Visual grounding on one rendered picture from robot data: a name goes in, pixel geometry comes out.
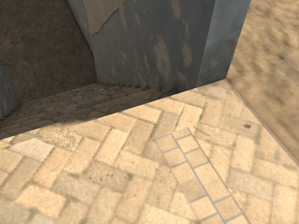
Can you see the stairs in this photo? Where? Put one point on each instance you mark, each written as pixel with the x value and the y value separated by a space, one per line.
pixel 70 108

